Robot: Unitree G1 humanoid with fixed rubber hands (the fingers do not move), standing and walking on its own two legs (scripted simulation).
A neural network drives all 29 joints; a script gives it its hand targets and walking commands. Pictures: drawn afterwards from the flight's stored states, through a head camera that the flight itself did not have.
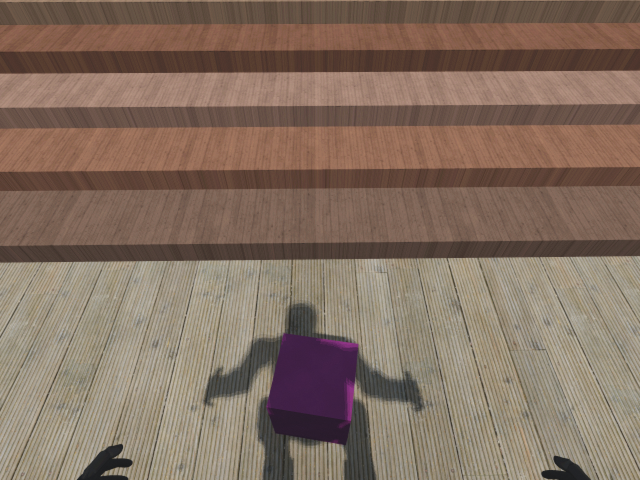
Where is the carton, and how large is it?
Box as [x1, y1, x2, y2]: [266, 333, 357, 444]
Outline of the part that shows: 284,333 266,407 275,432 345,444 351,415 357,344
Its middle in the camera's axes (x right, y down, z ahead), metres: -0.02 +0.44 +1.11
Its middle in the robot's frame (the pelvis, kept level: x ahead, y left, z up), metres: +0.43 +0.04 -0.66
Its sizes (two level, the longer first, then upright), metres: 0.210 0.200 0.250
